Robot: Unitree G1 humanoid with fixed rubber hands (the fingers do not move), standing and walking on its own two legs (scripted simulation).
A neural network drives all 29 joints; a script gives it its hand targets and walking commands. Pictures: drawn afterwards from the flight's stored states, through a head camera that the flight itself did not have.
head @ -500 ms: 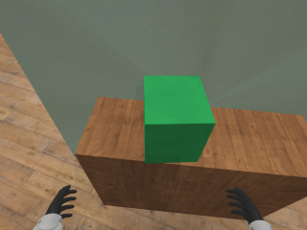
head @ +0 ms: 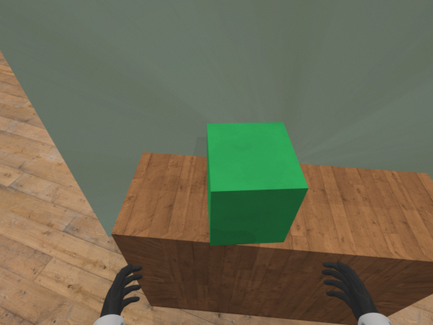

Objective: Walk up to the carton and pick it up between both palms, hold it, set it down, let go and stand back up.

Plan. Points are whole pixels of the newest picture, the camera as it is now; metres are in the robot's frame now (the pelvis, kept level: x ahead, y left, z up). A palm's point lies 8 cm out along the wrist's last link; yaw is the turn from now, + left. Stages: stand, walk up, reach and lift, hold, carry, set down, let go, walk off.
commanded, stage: reach and lift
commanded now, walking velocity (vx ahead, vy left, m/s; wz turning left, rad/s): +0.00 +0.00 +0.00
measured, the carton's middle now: (246, 184) +0.44 -0.03 -0.03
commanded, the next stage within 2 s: none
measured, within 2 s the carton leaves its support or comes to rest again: neither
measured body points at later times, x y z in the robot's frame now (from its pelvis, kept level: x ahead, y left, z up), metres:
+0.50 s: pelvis +0.00 +0.00 +0.00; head -0.01 +0.01 +0.45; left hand +0.21 +0.17 -0.03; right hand +0.22 -0.24 -0.04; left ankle -0.02 +0.13 -0.75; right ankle +0.02 -0.09 -0.75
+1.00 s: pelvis +0.01 -0.01 +0.00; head -0.01 +0.01 +0.45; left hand +0.28 +0.15 +0.01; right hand +0.28 -0.24 +0.01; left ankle -0.02 +0.13 -0.75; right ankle +0.02 -0.09 -0.75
